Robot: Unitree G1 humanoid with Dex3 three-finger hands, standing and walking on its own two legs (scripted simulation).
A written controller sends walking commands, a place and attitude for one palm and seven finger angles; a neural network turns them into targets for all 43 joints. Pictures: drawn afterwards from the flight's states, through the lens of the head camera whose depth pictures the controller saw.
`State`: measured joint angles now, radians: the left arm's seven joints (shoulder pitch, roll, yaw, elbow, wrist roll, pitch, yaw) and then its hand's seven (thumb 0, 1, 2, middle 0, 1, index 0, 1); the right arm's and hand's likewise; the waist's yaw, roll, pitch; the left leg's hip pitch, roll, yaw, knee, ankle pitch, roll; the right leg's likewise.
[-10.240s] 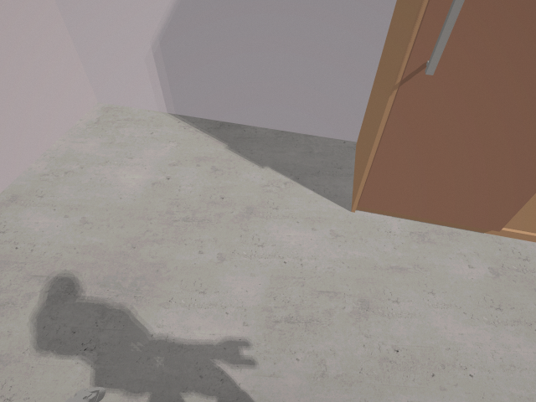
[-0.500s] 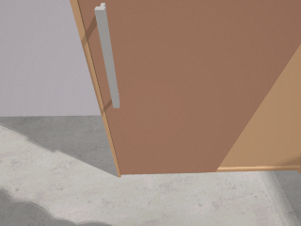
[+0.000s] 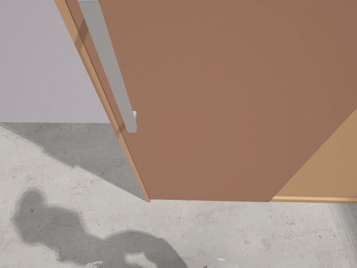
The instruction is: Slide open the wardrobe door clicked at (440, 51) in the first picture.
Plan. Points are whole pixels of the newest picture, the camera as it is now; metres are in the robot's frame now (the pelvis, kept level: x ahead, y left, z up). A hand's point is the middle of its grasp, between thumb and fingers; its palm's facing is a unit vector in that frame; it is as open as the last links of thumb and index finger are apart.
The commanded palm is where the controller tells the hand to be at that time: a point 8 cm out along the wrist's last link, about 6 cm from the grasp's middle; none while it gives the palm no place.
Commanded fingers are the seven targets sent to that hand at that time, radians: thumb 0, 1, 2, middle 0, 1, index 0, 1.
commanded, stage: come to a stop and stand still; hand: left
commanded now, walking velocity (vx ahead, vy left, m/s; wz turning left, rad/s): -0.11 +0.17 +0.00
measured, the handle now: (118, 75) +0.47 +0.14 +0.17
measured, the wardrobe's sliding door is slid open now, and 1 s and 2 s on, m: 0.00 0.00 0.00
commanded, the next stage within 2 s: look again from close up in 1.64 s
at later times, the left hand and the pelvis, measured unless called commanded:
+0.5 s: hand out of the picture -0.04 +0.20 -0.16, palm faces +0.07 -0.97 -0.22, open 7.3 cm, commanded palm none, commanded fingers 0.00 0.90 0.90 -0.20 -0.30 -0.20 -0.30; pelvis -0.04 +0.02 +0.01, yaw +0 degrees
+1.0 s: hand out of the picture -0.02 +0.20 -0.15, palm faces -0.02 -0.97 -0.23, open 7.3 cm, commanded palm none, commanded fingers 0.00 0.90 0.90 -0.20 -0.30 -0.20 -0.30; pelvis -0.05 +0.02 +0.01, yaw -1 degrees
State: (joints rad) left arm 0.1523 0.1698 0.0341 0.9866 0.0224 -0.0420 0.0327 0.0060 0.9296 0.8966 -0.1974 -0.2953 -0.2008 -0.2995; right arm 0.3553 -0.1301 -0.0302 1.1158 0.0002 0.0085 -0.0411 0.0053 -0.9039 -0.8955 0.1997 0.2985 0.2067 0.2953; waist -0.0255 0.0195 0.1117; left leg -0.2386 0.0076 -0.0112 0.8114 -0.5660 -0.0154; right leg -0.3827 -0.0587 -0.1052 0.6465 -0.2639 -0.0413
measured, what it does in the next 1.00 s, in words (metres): steps on the spot: left foot, then right foot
